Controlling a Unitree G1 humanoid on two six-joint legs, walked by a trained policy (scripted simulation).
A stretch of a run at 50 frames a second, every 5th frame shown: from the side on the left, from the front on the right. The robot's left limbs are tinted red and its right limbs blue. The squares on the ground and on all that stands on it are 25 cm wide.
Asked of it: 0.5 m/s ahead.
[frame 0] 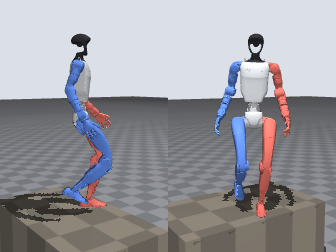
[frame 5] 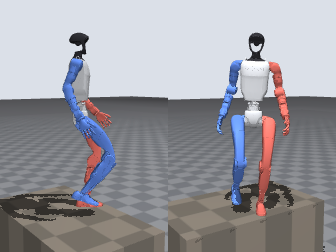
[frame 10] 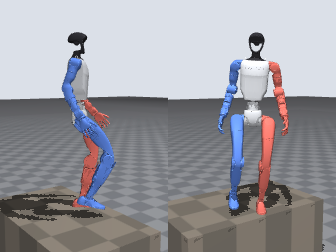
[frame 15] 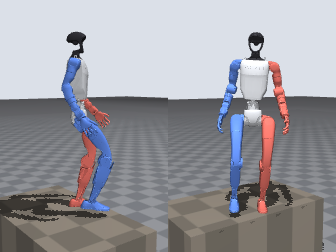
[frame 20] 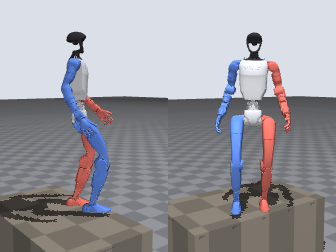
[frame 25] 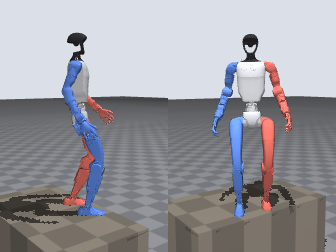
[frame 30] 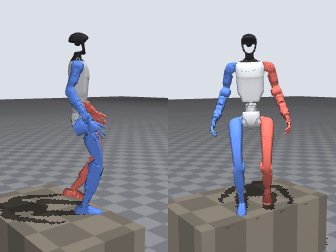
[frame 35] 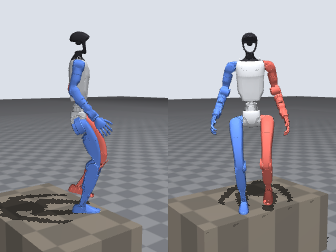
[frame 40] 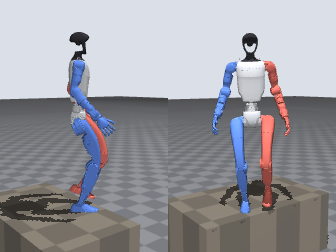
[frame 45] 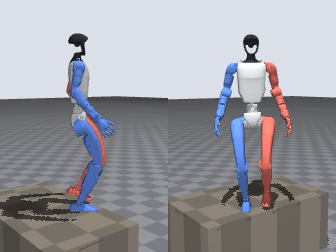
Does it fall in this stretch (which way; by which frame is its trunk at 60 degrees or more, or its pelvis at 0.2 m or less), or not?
no
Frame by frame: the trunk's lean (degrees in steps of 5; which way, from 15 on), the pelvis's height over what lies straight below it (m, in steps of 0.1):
0: 0, 0.8
5: 5, 0.8
10: 5, 0.8
15: 5, 0.8
20: 5, 0.8
25: 5, 0.8
30: 0, 0.8
35: 0, 0.8
40: 0, 0.8
45: 0, 0.7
